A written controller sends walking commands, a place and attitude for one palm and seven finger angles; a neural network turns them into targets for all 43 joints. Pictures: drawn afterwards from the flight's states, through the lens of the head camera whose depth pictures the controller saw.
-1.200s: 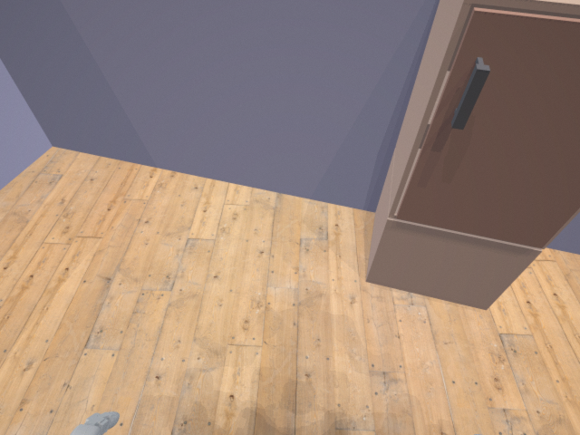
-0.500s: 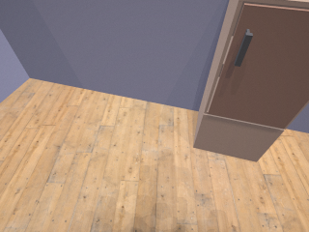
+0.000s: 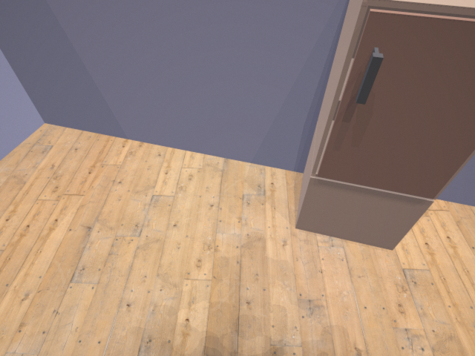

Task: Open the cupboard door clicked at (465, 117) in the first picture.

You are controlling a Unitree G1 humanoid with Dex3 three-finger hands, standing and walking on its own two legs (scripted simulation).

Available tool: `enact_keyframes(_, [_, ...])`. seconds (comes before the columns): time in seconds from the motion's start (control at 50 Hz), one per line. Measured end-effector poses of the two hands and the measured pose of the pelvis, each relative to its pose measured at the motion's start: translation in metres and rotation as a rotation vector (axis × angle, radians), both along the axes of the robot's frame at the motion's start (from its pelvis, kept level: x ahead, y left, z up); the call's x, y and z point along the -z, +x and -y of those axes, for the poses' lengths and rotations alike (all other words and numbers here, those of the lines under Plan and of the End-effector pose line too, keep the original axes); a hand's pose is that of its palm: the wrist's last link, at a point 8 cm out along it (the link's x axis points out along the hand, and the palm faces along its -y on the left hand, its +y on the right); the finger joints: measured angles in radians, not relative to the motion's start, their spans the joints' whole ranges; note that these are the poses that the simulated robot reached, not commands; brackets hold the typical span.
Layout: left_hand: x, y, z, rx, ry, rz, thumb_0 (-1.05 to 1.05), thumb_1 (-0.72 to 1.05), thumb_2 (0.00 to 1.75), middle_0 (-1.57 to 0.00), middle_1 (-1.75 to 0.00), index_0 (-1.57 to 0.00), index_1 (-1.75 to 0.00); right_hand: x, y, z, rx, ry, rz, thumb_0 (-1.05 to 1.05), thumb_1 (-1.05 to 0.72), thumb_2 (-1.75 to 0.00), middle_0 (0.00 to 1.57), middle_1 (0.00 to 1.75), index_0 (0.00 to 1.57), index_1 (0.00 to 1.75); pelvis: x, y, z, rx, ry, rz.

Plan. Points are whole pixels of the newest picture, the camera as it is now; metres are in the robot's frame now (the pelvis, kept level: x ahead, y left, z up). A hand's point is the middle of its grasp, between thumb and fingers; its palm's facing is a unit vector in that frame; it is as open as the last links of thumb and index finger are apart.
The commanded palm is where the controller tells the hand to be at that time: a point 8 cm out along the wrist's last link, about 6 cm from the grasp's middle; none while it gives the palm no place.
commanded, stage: look at it before walking up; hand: left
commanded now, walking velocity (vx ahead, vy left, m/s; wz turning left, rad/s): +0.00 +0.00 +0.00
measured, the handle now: (368, 75) +0.79 -0.30 +0.09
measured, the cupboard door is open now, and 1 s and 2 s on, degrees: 0 0 0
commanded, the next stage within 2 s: walk to a spot facing it in 0.24 s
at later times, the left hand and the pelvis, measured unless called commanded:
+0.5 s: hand out of the picture +0.08 +0.24 -0.16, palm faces -0.04 -0.94 -0.33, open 7.4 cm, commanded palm none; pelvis +0.00 +0.00 +0.00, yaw -3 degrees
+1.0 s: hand out of the picture +0.05 +0.15 -0.16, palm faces -0.24 -0.93 -0.27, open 7.4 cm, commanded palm none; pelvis -0.03 -0.04 -0.01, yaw -18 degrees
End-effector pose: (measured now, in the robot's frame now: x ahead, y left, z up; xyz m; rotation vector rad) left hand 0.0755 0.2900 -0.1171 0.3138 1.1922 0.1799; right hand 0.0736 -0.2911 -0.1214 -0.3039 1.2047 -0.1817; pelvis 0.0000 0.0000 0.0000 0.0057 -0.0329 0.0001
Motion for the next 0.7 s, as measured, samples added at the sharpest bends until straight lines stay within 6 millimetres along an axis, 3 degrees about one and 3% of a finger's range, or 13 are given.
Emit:
enact_keyframes(0.48, [0.005,-0.004,0.003,-0.005,0.002,-0.035,0.01,0.91,0.90,-0.20,-0.29,-0.20,-0.30,0.001,0.006,-0.001,0.027,-0.005,0.021,0.00,-0.90,-0.89,0.20,0.30,0.20,0.30,0.002,0.002,0.001,0.037,-0.001,-0.002])
enact_keyframes(0.58, [0.017,-0.007,0.018,0.032,-0.031,-0.076,0.01,0.91,0.90,-0.20,-0.29,-0.20,-0.30,0.010,-0.011,-0.014,0.084,0.029,0.030,0.00,-0.90,-0.89,0.20,0.29,0.20,0.30,0.008,-0.004,0.000,0.087,0.005,-0.009])
enact_keyframes(0.7, [0.030,-0.008,0.043,0.084,-0.064,-0.105,0.01,0.91,0.90,-0.20,-0.29,-0.20,-0.30,0.030,-0.046,-0.022,0.167,0.084,0.005,0.00,-0.90,-0.89,0.20,0.30,0.20,0.30,0.019,-0.015,0.007,0.161,0.032,-0.007])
